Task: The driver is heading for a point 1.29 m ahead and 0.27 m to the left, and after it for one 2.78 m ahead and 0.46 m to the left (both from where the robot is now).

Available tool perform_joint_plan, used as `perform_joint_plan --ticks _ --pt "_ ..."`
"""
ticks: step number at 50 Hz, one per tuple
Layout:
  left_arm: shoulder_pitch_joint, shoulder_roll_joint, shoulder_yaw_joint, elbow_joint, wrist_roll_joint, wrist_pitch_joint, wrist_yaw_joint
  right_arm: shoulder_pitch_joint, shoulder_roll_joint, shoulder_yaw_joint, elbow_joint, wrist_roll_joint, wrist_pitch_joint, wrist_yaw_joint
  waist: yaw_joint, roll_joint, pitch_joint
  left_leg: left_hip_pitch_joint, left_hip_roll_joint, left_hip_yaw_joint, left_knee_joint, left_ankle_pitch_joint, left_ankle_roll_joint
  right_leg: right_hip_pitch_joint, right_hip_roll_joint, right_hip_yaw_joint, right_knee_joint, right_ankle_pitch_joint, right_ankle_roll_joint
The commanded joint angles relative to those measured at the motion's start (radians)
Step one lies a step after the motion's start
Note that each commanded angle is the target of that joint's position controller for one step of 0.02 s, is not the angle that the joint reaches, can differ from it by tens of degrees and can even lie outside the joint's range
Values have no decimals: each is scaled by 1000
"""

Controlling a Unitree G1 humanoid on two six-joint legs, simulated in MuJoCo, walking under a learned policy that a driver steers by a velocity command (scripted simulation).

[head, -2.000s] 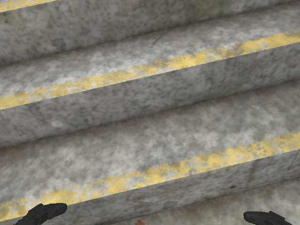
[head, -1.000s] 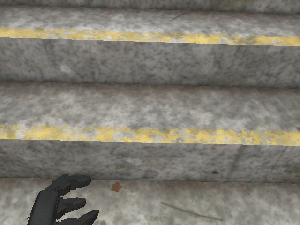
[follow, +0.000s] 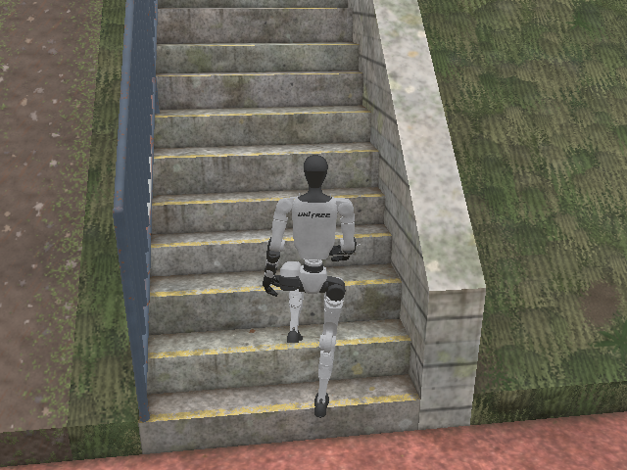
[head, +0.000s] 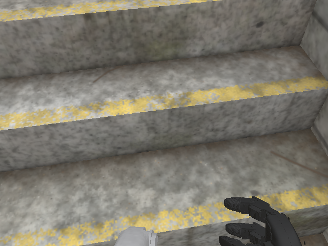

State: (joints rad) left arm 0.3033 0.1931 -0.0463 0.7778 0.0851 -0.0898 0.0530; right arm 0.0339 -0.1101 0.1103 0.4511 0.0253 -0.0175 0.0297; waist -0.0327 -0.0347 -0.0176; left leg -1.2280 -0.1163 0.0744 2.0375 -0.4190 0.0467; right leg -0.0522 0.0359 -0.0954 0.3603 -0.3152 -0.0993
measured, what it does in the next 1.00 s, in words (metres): climbs, turning left: left foot 0.22 m higher, then right foot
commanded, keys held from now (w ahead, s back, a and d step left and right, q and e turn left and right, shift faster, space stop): w+q+shift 0.50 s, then w+shift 0.06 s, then w+e+shift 0.44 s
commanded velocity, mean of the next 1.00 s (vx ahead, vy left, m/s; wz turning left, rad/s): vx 1.00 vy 0.00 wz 0.35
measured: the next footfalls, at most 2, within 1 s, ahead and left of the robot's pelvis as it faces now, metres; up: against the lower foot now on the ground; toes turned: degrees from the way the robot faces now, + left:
left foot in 0.04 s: +0.14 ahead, +0.07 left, +0.22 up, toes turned -1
right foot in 0.36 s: +0.24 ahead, -0.18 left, +0.22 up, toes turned +21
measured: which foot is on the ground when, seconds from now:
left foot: up 0.00-0.02, down 0.04-0.34, up 0.36-0.64, down 0.66-1.00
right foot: down 0.00-0.10, up 0.12-0.34, down 0.36-0.64, up 0.66-1.00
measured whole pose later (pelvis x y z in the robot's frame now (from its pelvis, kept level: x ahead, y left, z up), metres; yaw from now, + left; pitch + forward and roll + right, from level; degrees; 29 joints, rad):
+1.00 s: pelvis +0.29 +0.13 +0.23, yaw +19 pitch +3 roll -4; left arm -0.09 0.00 -0.17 0.55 -0.05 0.00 -0.04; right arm 0.42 -0.14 0.06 1.01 -0.03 -0.08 -0.02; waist 0.00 0.04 -0.10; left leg -0.10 0.10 0.27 0.26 -0.20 0.05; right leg -1.41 0.00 -0.09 2.08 -0.07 -0.12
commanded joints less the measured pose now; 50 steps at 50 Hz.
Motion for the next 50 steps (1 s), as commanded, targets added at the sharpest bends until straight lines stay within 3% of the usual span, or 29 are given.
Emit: perform_joint_plan --ticks 1,2,3,4,5,6,8,10,11,13,15,17,18,19,20,23,28,30,32,33,34,35,36,38,43,45,48,49,50 --pt "-86 271 57 -97 -16 20 44 -1 -149 -61 -106 -30 6 24 -147 -4 -222 574 9 164 -552 74 -11 -110 -187 -52 -42 1537 33" --pt "-102 367 85 -114 -39 20 63 144 -182 -87 -77 -45 28 21 -198 -115 -365 661 19 24 -661 -261 49 54 -311 61 37 1831 -12" --pt "-103 367 92 -138 -42 28 65 267 -256 -120 -29 -43 48 29 -212 -127 -353 647 -93 146 -791 -555 57 205 -294 60 198 2113 -6" --pt "-177 379 105 -193 -48 41 71 353 -297 -135 3 -34 43 33 -244 -73 -303 613 -48 57 -964 -398 139 280 -251 40 544 2214 36" --pt "-406 340 87 -331 -85 45 71 584 -325 -140 118 -51 21 41 -358 195 -299 942 8 -170 -1178 74 219 -110 -127 51 896 1315 94" --pt "-517 109 22 -460 -82 20 27 542 -248 -107 222 -86 -4 4 -236 574 -163 1004 16 -491 -1346 209 316 -567 115 170 1301 -4 152" --pt "-457 -38 -44 -578 -35 -31 -92 449 -58 -60 188 -71 -80 -22 -49 221 -42 731 60 -692 -1300 236 266 -743 74 392 1553 -320 128" --pt "-125 -14 -42 -481 0 -27 -130 167 -26 -61 91 -35 -97 -54 187 -145 40 274 106 -763 -1154 197 200 -583 -13 494 1516 -419 46" --pt "-54 34 -31 -440 -4 -17 -123 73 -103 -75 56 -42 -92 -71 225 -194 34 152 115 -706 -1161 246 184 -491 7 399 1537 -372 54" --pt "-216 10 -59 -453 24 3 -105 167 -195 -84 85 -39 -78 -84 124 -181 -51 313 81 -547 -1243 323 165 -569 35 233 1347 -317 74" --pt "-374 -25 -89 -492 40 -3 -93 328 -142 -74 133 -32 -68 -101 25 -169 -74 385 -4 -420 -1077 491 94 -566 -18 244 1019 -371 43" --pt "-173 -42 -77 -393 -62 9 -82 245 -150 -85 125 2 -27 -114 157 -278 -187 130 -102 -243 -847 168 38 85 -66 188 237 -51 -2" --pt "-77 0 -33 -284 -86 28 -73 133 -124 -79 78 -17 -61 -86 176 -215 -181 -13 -39 -210 -604 42 49 190 -93 268 404 125 -35" --pt "-41 198 31 -314 -62 23 -37 136 -153 -84 33 17 -87 -51 147 -327 -248 -8 30 -206 -361 82 -30 91 -395 808 184 -190 -221" --pt "-84 214 44 -328 -69 8 -18 192 -146 -93 25 23 -86 -35 97 -250 -216 -16 139 -242 -205 121 -56 10 -506 984 124 -441 -269" --pt "-157 102 24 -269 -53 29 -24 132 -123 -91 -14 -4 -16 -29 14 -120 35 -70 136 -214 -188 148 -91 -222 -357 645 99 -402 -171" --pt "-243 167 63 -157 -59 0 -14 154 -97 -45 30 -10 -2 -14 -86 -15 -33 585 196 41 -682 125 -34 -551 -255 179 -89 -120 -76" --pt "-229 223 76 -109 -82 -30 -35 266 -196 -84 83 -11 -15 -14 -138 -8 -105 923 161 70 -1009 81 55 -514 -241 143 -12 371 -92" --pt "-310 219 72 -116 -105 -18 -55 543 -280 -152 179 -24 -32 2 -313 64 -137 1237 142 78 -1499 215 129 -428 -173 65 437 743 -62" --pt "-361 95 37 -172 -89 -22 -57 621 -270 -150 263 -37 -34 19 -284 218 -57 1331 204 -47 -1552 402 112 -613 -70 69 928 198 -28" --pt "-397 -93 3 -228 -101 -38 -64 536 -183 -112 261 -108 -38 32 -158 402 17 1235 267 -191 -1280 934 -13 -915 99 321 1560 -30 -22" --pt "-110 -96 3 -216 -115 -78 -92 477 -232 -122 176 -119 -41 1 -11 392 -208 1361 460 -479 -1398 879 28 -1076 114 434 1834 92 0" --pt "-127 -64 -2 -231 -123 -81 -101 502 -297 -157 171 -103 -30 -23 -40 282 -271 1410 548 -690 -1600 359 84 -1207 94 362 1980 138 54" --pt "-246 -85 -20 -275 -122 -49 -119 369 -221 -126 226 -88 -33 -34 8 144 -100 1235 525 -540 -1654 -27 87 -1383 -7 299 2099 216 66" --pt "-267 -128 -47 -290 -136 36 -104 288 -77 -67 403 -108 -75 -21 118 61 27 934 521 -192 -1750 141 -2 -1535 -40 294 2418 251 9" --pt "-447 -103 -63 -332 -134 50 -93 215 -79 -49 422 -105 -75 -17 129 78 87 615 387 41 -1885 261 -47 -1312 -13 149 2061 352 -2" --pt "-620 -129 -99 -366 -146 76 -88 384 -111 -48 513 -43 -79 -62 55 92 64 670 374 135 -2109 368 27 -1155 -55 -49 1681 273 3" --pt "-646 -121 -99 -366 -137 74 -93 451 -119 -48 559 -31 -67 -60 41 65 -5 748 298 247 -2094 621 13 -986 -14 -117 1492 227 -39" --pt "-525 -119 -94 -347 -114 59 -99 428 -217 -62 571 -34 -64 -58 136 160 -147 887 340 263 -2041 1189 43 -772 -27 -126 1350 150 -67"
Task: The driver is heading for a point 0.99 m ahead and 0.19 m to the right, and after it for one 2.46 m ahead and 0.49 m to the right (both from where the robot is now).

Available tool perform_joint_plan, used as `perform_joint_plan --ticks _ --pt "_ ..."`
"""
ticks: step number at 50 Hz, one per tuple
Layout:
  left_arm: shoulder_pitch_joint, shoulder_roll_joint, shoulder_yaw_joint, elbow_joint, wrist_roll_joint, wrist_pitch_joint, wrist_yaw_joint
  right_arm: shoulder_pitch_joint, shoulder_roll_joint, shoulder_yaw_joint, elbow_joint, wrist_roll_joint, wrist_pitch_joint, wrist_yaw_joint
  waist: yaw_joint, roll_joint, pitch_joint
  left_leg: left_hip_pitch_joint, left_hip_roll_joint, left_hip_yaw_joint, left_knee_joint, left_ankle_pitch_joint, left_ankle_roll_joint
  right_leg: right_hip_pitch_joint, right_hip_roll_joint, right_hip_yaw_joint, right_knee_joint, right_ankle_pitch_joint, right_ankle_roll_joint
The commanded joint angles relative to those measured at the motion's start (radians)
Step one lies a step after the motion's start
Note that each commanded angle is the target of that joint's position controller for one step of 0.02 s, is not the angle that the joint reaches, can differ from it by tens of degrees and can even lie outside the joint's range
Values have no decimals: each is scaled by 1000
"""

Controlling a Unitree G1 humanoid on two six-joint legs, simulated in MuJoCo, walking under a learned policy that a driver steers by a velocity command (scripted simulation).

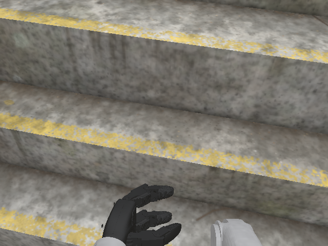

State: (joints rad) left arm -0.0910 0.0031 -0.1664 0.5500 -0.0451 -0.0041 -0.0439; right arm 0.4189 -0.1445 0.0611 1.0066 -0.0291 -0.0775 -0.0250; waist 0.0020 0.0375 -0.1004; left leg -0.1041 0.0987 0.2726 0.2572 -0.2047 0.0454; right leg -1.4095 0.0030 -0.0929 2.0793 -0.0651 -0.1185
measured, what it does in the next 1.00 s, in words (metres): climbs, turning right: right foot 0.24 m higher, then left foot 0.22 m higher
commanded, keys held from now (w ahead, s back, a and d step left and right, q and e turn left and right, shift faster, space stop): w+e+shift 0.46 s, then w+shift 0.08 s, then w+q+shift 0.46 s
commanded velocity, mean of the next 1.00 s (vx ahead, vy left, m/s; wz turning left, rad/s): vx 1.00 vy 0.00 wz -0.34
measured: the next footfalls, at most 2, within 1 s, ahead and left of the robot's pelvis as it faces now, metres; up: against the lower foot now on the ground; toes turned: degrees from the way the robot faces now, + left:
right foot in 0.06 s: +0.12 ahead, -0.08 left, +0.24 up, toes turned +1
left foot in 0.42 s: +0.28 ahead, +0.11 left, +0.45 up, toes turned -18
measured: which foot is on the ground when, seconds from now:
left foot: down 0.00-0.10, up 0.12-0.40, down 0.42-0.48, up 0.50-0.54, down 0.56-0.80, up 0.82-1.00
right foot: up 0.00-0.04, down 0.06-0.52, up 0.54-0.76, down 0.78-1.00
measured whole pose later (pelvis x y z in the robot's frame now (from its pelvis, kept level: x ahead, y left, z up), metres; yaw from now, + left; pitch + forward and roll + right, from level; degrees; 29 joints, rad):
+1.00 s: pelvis +0.42 -0.10 +0.38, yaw -18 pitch +4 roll +0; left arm 0.33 0.21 0.00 0.90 0.06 -0.06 0.01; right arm 0.06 -0.20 0.01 0.60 0.02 -0.06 0.05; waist -0.05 0.01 -0.16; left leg -1.04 -0.06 -0.09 2.34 -0.25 0.15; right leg -0.36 -0.15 -0.21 0.69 -0.36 0.02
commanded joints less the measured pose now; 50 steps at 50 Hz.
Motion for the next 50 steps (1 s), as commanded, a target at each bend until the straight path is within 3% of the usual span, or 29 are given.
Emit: perform_joint_plan --ticks 1,3,4,6,7,8,10,13,15,22,24,26,27,28,29,30,32,35,36,37,38,39,40,41,43,44,46,49,50 --pt "-69 153 66 -96 32 -25 -17 115 -251 -29 22 34 -12 -12 126 115 -175 -88 139 64 -149 1601 69 711 106 -222 -390 -308 -39" --pt "114 218 103 -40 48 0 -26 25 -433 -79 -19 36 -3 -61 205 268 -224 297 280 -4 126 2239 128 652 164 -181 -596 -827 -52" --pt "206 279 127 -35 53 5 -46 -45 -428 -86 -81 26 16 -70 218 247 -252 402 314 -32 342 2332 154 666 185 -103 -753 -875 -88" --pt "373 403 188 82 94 20 -44 -305 -342 -87 -323 10 16 -47 219 -188 -225 -140 158 -67 709 1408 221 1022 82 410 -1266 -639 -154" --pt "315 426 203 95 112 20 -11 -427 -215 -60 -392 -14 -18 -1 149 -407 -107 -490 -86 -188 1145 388 180 1008 10 840 -1527 -721 -240" --pt "300 300 153 112 131 0 4 -589 -114 -43 -491 -20 -43 50 100 -295 45 -730 -172 -410 1627 86 156 866 -22 1026 -1654 -795 -251" --pt "355 131 104 192 89 -47 -3 -569 67 32 -619 -61 -74 110 -26 -133 190 -1007 -138 -432 1907 -8 145 771 35 805 -1502 -612 -168" --pt "323 145 125 226 47 -61 -11 -377 85 79 -585 -77 -91 124 -131 2 117 -1027 -88 -389 1860 8 87 837 94 612 -1556 -310 -128" --pt "305 241 159 213 24 -82 5 -392 17 80 -575 -79 -83 90 -120 53 85 -913 -74 -301 1669 47 30 745 79 642 -1653 -349 -158" --pt "590 217 177 249 14 -73 50 -707 105 98 -681 -51 -96 38 35 -81 24 -1030 -106 -343 1375 -194 26 1149 -28 779 -1653 102 -158" --pt "447 226 182 207 14 -63 58 -535 -19 44 -638 -52 -124 52 -120 -6 -156 -425 -135 -258 823 -324 85 1140 117 489 -1437 871 -16" --pt "122 389 218 80 69 -102 55 58 -226 -88 -441 45 -99 33 -402 -112 -354 327 -45 -371 202 -25 98 922 116 490 -933 1114 49" --pt "36 240 187 5 123 -110 30 129 -229 -107 -279 68 -64 38 -294 137 -156 381 65 -369 2 384 120 684 211 327 -588 53 85" --pt "-59 83 125 -63 120 -135 11 117 -98 -71 -174 13 -31 37 -217 187 175 283 123 -345 -195 636 100 385 222 240 -146 -434 63" --pt "-25 17 106 -124 49 -156 -3 139 -19 -52 -108 -76 -15 57 -94 196 182 524 161 -358 245 1360 93 -24 241 227 252 -642 20" --pt "173 47 101 -108 -13 -134 -14 30 12 -47 -144 -106 2 36 22 203 57 661 229 -396 353 1455 157 -216 173 245 364 -744 28" --pt "181 62 58 -204 15 -111 -6 -73 -48 -83 -172 -1 14 -16 39 186 -34 492 338 -623 152 638 206 -231 -54 398 234 -811 69" --pt "-157 54 -12 -371 105 -111 -21 -232 -90 -78 -152 46 -13 -35 101 -141 333 -231 187 -486 -201 266 134 -12 -160 114 -246 -685 166" --pt "-189 62 -25 -416 134 -130 -26 -290 -114 -79 -171 65 -18 -44 127 -231 280 -616 120 -422 -296 615 127 576 -153 -15 -557 -435 152" --pt "-119 122 2 -408 119 -135 -8 -123 -231 -104 -132 124 -47 -47 125 -212 4 -773 79 -471 -227 1135 150 1249 -13 -97 -744 -458 113" --pt "107 225 80 -331 102 -118 27 -77 -317 -118 -133 114 -84 -21 231 -165 -216 -652 80 -487 -13 1711 154 1570 79 -119 -805 -429 87" --pt "464 371 174 -233 120 -89 67 -196 -482 -165 -139 70 -94 20 449 -10 -387 -516 158 -550 332 1983 146 1712 -10 215 -933 -422 -17" --pt "718 595 260 -99 173 -81 82 -218 -361 -150 -186 55 -104 38 426 -424 -573 -564 -79 -529 842 1094 91 1806 -305 843 -1328 -65 -174" --pt "745 543 230 -56 189 -84 87 -184 -330 -146 -139 28 -105 66 363 -517 -718 -537 -237 -573 1515 276 57 1743 -447 1183 -1609 -130 -267" --pt "476 403 190 23 72 -79 85 -416 -100 -96 -357 24 -77 90 185 -262 -196 -993 -164 -481 1979 110 58 1415 -449 914 -1657 -576 -166" --pt "384 311 171 97 57 -81 79 -439 17 -50 -413 15 -58 96 94 -156 27 -1140 -112 -435 2094 21 80 1239 -415 668 -1602 -509 -106" --pt "311 91 117 222 87 -81 54 -344 82 -8 -450 38 -17 112 -62 -124 165 -1163 -77 -444 2115 -44 123 1028 -337 245 -1616 -202 25" --pt "188 109 119 293 126 -72 41 -281 78 19 -469 71 40 77 -179 -132 214 -1106 -126 -370 2213 -24 98 816 -340 -52 -1810 -49 37" --pt "430 95 137 363 84 -76 37 -308 39 8 -454 42 32 72 -33 76 153 -1346 -120 -379 2161 -85 101 1337 -274 -1 -1683 93 40"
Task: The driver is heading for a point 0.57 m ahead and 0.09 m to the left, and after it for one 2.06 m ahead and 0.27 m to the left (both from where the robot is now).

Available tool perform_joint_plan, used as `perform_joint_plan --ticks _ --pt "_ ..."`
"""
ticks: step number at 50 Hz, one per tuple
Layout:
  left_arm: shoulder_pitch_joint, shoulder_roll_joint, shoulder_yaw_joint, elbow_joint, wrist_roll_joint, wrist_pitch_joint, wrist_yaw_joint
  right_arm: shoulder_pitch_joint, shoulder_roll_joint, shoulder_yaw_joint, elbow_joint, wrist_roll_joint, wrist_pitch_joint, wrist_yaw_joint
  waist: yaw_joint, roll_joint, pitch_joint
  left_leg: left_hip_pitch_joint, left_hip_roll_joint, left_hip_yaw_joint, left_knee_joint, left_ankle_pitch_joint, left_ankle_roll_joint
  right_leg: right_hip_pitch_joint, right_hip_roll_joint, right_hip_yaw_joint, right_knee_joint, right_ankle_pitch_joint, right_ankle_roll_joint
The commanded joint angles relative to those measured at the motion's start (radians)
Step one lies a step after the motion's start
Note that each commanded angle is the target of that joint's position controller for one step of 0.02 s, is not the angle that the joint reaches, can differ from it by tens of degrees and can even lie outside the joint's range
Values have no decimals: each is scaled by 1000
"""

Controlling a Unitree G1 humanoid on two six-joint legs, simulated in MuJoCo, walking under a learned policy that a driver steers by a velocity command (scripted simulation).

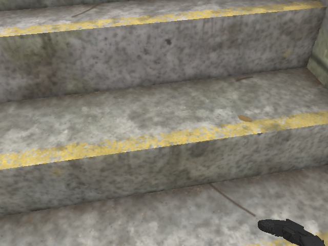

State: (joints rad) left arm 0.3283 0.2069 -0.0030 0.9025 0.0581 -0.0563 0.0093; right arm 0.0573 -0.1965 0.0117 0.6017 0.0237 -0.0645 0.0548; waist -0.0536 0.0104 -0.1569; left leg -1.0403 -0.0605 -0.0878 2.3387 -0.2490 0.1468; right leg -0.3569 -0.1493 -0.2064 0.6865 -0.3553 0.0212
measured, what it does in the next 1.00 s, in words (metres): climbs: left foot 0.18 m higher, then right foot 0.24 m higher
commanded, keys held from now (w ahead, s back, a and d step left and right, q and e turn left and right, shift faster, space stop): w+q+shift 0.26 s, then w+e+shift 0.60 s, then w+q+shift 0.14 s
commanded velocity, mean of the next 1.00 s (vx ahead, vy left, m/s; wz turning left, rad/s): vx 1.00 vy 0.00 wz -0.01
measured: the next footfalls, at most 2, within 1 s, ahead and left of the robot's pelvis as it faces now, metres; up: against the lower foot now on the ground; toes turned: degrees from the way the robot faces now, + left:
left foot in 0.26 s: +0.19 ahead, +0.18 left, +0.18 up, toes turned +21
right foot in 0.92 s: +0.42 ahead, -0.13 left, +0.42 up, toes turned -9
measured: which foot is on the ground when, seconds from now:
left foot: up 0.00-0.24, down 0.26-0.94, up 0.96-1.00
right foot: down 0.00-0.24, up 0.26-0.90, down 0.92-1.00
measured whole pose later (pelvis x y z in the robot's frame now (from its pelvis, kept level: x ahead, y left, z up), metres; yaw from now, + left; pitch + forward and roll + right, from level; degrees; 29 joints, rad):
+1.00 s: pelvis +0.32 -0.07 +0.28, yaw +0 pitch +2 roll +0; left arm 0.08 0.25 -0.04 0.67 0.03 -0.02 -0.04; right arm 0.39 -0.25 -0.02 1.02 0.00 -0.04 0.02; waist 0.00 -0.01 -0.09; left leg -0.28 0.19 -0.08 1.06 0.03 0.14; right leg -0.85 0.02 -0.16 1.48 -0.68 -0.13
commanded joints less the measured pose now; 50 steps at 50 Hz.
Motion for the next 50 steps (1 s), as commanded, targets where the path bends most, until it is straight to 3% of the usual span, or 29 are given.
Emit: perform_joint_plan --ticks 1,4,7,8,9,10,11,12,13,14,15,16,17,19,22,24,28,31,36,39,41,42,44,45,46,47,48,49,50 --pt "90 -23 -9 38 -26 -31 -5 -9 147 84 -90 -22 8 1 52 17 148 -541 54 -32 54 -89 -17 504 -168 160 -283 554 -116" --pt "164 51 14 42 16 -34 56 -252 167 109 -243 -2 4 58 90 7 -17 -608 171 -35 -53 -227 -63 730 -268 165 -365 501 -133" --pt "-95 121 18 -6 -9 -16 75 -397 131 136 -322 -17 25 80 -5 30 40 2 236 144 -658 -39 -92 163 -168 -76 -578 694 -117" --pt "-100 211 25 9 -23 -11 63 -323 88 125 -264 -13 40 60 -41 -5 -34 399 112 313 -817 -60 -72 11 -132 -122 -540 1162 -164" --pt "20 319 50 12 -61 -27 55 -244 46 105 -255 18 55 32 -31 -155 -131 534 47 265 -901 -373 -58 130 -170 -65 -472 1620 -203" --pt "110 312 46 13 -62 -43 35 -205 -21 81 -236 9 60 8 -8 -131 -224 710 15 230 -1014 -423 -23 179 -166 -25 -264 1849 -212" --pt "196 285 35 13 -63 -88 -2 -126 -85 53 -210 -28 63 -17 30 -129 -338 966 -33 138 -1092 -414 31 39 -179 44 -79 2011 -249" --pt "133 384 62 -28 -75 -116 -33 76 -163 7 -191 -34 93 -55 -90 -155 -458 1113 -5 -38 -1251 -370 69 -22 -164 85 110 1817 -234" --pt "15 371 88 -85 -84 -114 -45 255 -257 -53 -111 -18 118 -48 -133 -67 -499 1210 23 -218 -1504 -265 87 -106 -117 153 334 856 -188" --pt "-163 167 55 -172 -53 -93 -31 181 -324 -80 -46 -64 112 -40 -26 213 -385 1128 189 -671 -1762 -542 146 -421 81 243 796 400 -139" --pt "-281 72 44 -204 -38 -84 -27 155 -211 -46 -30 -105 104 -32 -39 189 -295 976 260 -736 -1892 -692 114 -569 135 357 1224 356 -148" --pt "-389 -33 12 -290 -38 -80 -27 120 -150 -24 -2 -98 95 -32 -4 154 -117 832 281 -654 -1866 -696 59 -737 171 368 1469 295 -138" --pt "-382 -107 -26 -328 -27 -81 -36 130 -90 -11 60 -63 80 -19 40 93 26 699 259 -536 -1827 -597 2 -869 177 378 1601 239 -152" --pt "-244 -218 -94 -327 -36 -75 -43 118 19 12 173 -67 58 3 156 79 126 558 226 -285 -1771 -390 -92 -977 184 497 1626 341 -184" --pt "-107 -154 -89 -279 -75 -32 -16 30 71 26 209 -109 23 -7 220 88 115 439 352 -223 -1884 -263 -55 -1103 226 464 1956 419 -115" --pt "-135 -152 -97 -286 -61 -9 15 -24 45 39 237 -116 14 11 236 106 133 368 384 -136 -1943 -194 -54 -1184 223 420 2088 426 -89" --pt "-323 -103 -110 -326 -78 8 45 54 -22 50 306 -90 -7 2 148 82 162 425 373 27 -2105 -133 -38 -1194 195 306 1843 482 -72" --pt "-400 -159 -132 -342 -107 15 35 268 -75 34 373 -62 -3 -37 50 40 135 808 444 7 -2168 -189 -16 -1429 140 268 1739 360 -59" --pt "-457 -179 -140 -392 -100 21 -8 305 -152 3 366 -81 -2 -57 40 89 95 1092 501 60 -2202 -218 35 -1589 68 248 1758 218 -21" --pt "-565 -180 -152 -462 -95 26 -40 353 -183 -20 395 -65 0 -84 46 112 100 1128 524 139 -2350 -183 58 -1502 -27 178 1666 52 -19" --pt "-745 -179 -180 -566 -96 33 -69 327 -178 -18 428 -44 18 -88 55 164 136 891 435 348 -2535 130 40 -1041 -45 66 1184 25 -79" --pt "-698 -153 -169 -546 -108 38 -79 281 -155 -2 436 -53 15 -70 95 131 79 730 351 484 -2524 447 48 -619 18 -44 989 78 -132" --pt "-421 -20 -105 -466 -67 37 -81 382 -323 -34 473 -13 -5 -57 207 291 -134 959 411 451 -2272 1666 110 -280 179 -85 951 -183 -154" --pt "-241 83 -54 -399 -60 34 -83 362 -376 -54 441 -6 11 -63 272 333 -185 1163 443 399 -2061 1987 123 -244 263 -49 780 -384 -179" --pt "-122 149 -20 -356 -44 38 -90 309 -392 -64 411 -15 18 -75 314 346 -208 1236 462 335 -1832 1943 112 -158 273 126 507 -420 -203" --pt "81 242 21 -275 -14 54 -80 243 -324 -59 337 -11 1 -77 334 109 -236 877 437 228 -1541 1527 76 116 106 625 261 -355 -289" --pt "203 313 46 -195 -10 67 -55 165 -191 -49 269 -21 -27 -41 291 -310 -293 549 206 58 -1178 354 55 293 -23 1202 -245 -674 -297" --pt "176 243 24 -136 -10 48 -28 -83 -97 -55 158 -29 -44 -10 254 -354 -126 298 16 -201 -618 165 42 173 -26 1213 -391 -593 -122" --pt "73 105 -22 -111 -7 29 -34 -171 73 -16 70 -11 -57 13 170 -283 2 107 -30 -351 -321 183 67 33 -68 1051 -275 -491 -16"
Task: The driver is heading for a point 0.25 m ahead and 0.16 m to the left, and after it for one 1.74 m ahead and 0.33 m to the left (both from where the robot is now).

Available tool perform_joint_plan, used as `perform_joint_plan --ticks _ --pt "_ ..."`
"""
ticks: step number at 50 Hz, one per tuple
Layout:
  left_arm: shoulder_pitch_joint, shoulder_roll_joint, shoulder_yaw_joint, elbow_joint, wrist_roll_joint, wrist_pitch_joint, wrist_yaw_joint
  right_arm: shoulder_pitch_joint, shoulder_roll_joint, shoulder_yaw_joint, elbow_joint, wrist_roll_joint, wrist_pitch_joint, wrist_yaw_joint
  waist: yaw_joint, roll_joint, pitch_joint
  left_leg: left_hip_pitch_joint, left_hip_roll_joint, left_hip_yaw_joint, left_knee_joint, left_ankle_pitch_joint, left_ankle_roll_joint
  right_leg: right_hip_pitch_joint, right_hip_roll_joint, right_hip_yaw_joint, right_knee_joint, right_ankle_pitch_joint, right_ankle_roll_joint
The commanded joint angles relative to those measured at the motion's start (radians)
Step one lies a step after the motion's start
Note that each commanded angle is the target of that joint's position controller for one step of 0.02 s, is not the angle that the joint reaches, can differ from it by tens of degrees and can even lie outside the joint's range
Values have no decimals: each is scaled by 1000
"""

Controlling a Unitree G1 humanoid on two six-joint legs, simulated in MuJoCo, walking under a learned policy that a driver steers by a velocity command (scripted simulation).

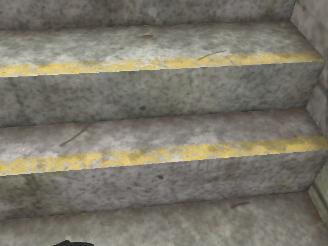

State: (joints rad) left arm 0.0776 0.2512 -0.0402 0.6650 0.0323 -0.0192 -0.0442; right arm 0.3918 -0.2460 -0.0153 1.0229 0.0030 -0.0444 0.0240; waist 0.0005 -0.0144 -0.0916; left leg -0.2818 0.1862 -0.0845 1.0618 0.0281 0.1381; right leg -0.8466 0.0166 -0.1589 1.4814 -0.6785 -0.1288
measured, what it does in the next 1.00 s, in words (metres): climbs, turning left: left foot 0.20 m higher, then right foot 0.22 m higher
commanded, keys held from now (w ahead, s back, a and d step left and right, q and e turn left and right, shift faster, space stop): w+q+shift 0.60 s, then q+shift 0.18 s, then e+shift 0.22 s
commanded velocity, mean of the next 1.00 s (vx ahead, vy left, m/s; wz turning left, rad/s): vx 0.79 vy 0.00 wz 0.60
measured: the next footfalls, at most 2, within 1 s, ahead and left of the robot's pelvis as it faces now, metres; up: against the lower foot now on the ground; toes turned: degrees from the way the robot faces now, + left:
left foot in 0.50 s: +0.34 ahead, -0.08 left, +0.20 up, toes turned +22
right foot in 0.90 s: +0.67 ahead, -0.21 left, +0.42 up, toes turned +40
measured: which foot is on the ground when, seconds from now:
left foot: up 0.00-0.48, down 0.50-0.92, up 0.94-1.00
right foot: down 0.00-0.50, up 0.52-0.88, down 0.90-1.00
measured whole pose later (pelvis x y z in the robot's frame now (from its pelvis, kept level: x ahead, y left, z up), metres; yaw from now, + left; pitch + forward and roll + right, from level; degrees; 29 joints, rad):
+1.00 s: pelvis +0.49 -0.20 +0.42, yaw +34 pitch +0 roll -1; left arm 0.07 0.06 -0.08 0.66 0.02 0.01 0.05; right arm 0.25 -0.32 -0.07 0.78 -0.01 0.04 0.01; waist 0.00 0.08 0.01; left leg -0.47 -0.05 -0.15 1.36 -0.10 -0.03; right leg -0.90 0.09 0.02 1.49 -0.59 -0.05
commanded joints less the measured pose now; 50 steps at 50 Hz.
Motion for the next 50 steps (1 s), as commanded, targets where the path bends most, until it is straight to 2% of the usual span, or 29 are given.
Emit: perform_joint_plan --ticks 1,3,6,8,12,16,18,20,22,24,25,26,27,28,30,32,34,37,38,39,41,42,43,44,45,46,47,48,50 --pt "296 -24 5 179 16 -28 -3 -525 180 43 -402 5 -92 51 68 -124 20 -765 -275 -363 1072 -6 103 454 -247 844 -989 -60 176" --pt "205 -169 -17 278 10 -61 -22 -324 214 86 -382 -16 -95 61 -68 -28 87 -850 -246 -353 1147 130 127 390 -189 618 -897 155 206" --pt "153 -161 -15 314 11 -74 -8 -133 184 105 -284 22 -51 40 -156 -8 75 -974 -243 -267 1183 132 74 419 -225 362 -956 463 218" --pt "105 -153 -33 327 34 -86 -9 -204 156 95 -296 27 -11 10 -170 2 110 -1003 -249 -149 1206 225 54 299 -196 171 -1020 495 238" --pt "254 -121 -44 401 53 -72 9 -373 187 102 -322 36 -2 7 -82 -11 135 -1232 -268 -49 1292 301 82 431 -180 -13 -1064 674 314" --pt "568 -103 -49 493 3 -54 60 -751 239 143 -469 68 11 20 77 -29 159 -1357 -269 200 1001 88 70 619 -205 -8 -1251 775 278" --pt "695 -36 -31 543 -12 -62 90 -839 255 160 -502 84 11 48 106 -52 119 -1419 -247 280 934 -83 58 826 -260 8 -1324 932 265" --pt "644 12 -28 553 -31 -71 105 -820 268 164 -521 64 2 79 18 -81 10 -1261 -254 343 793 -179 88 928 -255 -128 -1235 1489 322" --pt "495 93 -24 503 -52 -119 119 -537 140 132 -492 -2 11 86 -180 -192 -220 -472 -327 528 549 -290 110 649 -242 -226 -1140 2488 316" --pt "401 254 30 380 -79 -136 155 -284 -77 52 -375 -44 39 38 -281 -196 -238 5 -418 525 239 -736 120 486 -282 -125 -873 3169 323" --pt "287 339 67 303 -97 -102 168 -193 -117 5 -330 -17 53 26 -318 -108 -252 -45 -357 312 -25 -765 160 640 -336 -9 -497 2883 239" --pt "27 332 80 175 -88 -89 162 12 -123 -7 -221 -2 50 33 -395 79 -277 134 -221 -15 -316 -502 259 443 -216 -8 -8 1631 185" --pt "-17 32 22 12 -10 -131 113 -146 -81 13 -234 -55 45 13 -204 521 -164 206 -175 -379 -467 -247 370 -63 68 177 604 436 204" --pt "-68 -75 -4 -134 -10 -172 42 -195 161 78 -259 -92 17 -5 -78 378 -131 61 -108 -722 -576 -614 327 -273 88 413 825 264 100" --pt "-117 -188 -50 -230 53 -169 -24 -95 153 54 -185 -27 -32 -16 39 -132 80 -28 -81 -701 -667 -638 183 -480 59 371 1041 284 -11" --pt "128 -188 -76 -166 28 -127 -12 -269 85 32 -249 -21 -31 6 188 -209 143 -327 -188 -381 -680 -475 58 -293 8 325 828 235 25" --pt "88 -54 -57 -142 5 -116 48 -362 30 7 -298 -6 -49 -2 206 -259 244 -668 -257 -197 -698 -424 50 5 -35 204 311 434 105" --pt "-54 -122 -70 -230 6 -92 111 -123 -52 -17 -253 -21 -31 -10 82 15 148 -391 -150 -370 -629 -90 92 -239 -3 184 761 220 144" --pt "-124 -150 -80 -289 -3 -102 121 -15 -47 -25 -234 7 -22 -27 43 97 144 -188 -110 -440 -612 -52 90 -417 -4 279 782 71 131" --pt "-179 -204 -89 -334 -5 -120 111 88 -35 -33 -219 37 -12 -44 26 136 76 50 -82 -531 -572 59 113 -555 -8 358 817 -25 117" --pt "-271 -194 -87 -378 3 -116 87 196 -14 -35 -224 38 27 -71 -26 102 -17 420 -81 -399 -524 86 25 -734 -23 280 547 -100 134" --pt "-324 -204 -96 -396 28 -119 77 120 10 -33 -246 20 54 -83 -2 90 -52 317 -106 -285 -528 193 -13 -515 -61 236 207 -59 126" --pt "-261 -228 -103 -414 44 -120 72 -60 -36 -32 -304 13 69 -96 123 93 -201 -21 -100 -185 -549 532 -62 120 -52 246 -136 -51 60" --pt "-36 -150 -32 -307 31 -85 81 -65 -214 -72 -269 7 59 -73 216 174 -347 20 -115 -144 -467 965 -75 416 87 25 -128 -138 77" --pt "96 -56 14 -139 7 -65 93 -35 -170 -87 -262 9 39 -37 114 83 -388 17 -137 -60 -383 1031 -59 540 107 106 -178 201 50" --pt "168 96 44 -106 29 -34 107 -188 -138 -65 -341 -4 34 -20 158 -322 -298 -66 -213 -15 -20 637 -102 476 -44 631 -656 344 -87" --pt "90 99 44 -88 51 -9 120 -145 -51 -59 -336 -4 52 -8 69 -576 -284 -240 -265 -95 376 -128 -150 556 -177 1139 -1034 458 -186" --pt "-44 -35 12 -78 -14 26 103 -15 -17 -41 -337 -8 67 3 -57 -432 -215 -284 -245 -84 568 -117 -193 425 -115 1067 -924 262 -187" --pt "-29 -126 3 -16 -50 65 84 -73 59 -11 -357 -47 72 -11 -75 -188 34 -434 -244 -6 637 -109 -166 165 -53 825 -817 -10 -118"
Keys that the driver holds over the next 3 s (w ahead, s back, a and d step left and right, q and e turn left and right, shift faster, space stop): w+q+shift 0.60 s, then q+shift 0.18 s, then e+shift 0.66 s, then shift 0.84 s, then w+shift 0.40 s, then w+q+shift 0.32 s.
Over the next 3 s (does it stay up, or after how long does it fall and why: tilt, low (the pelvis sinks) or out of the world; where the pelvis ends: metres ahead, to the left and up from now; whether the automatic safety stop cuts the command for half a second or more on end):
stays up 0.55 -0.12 0.47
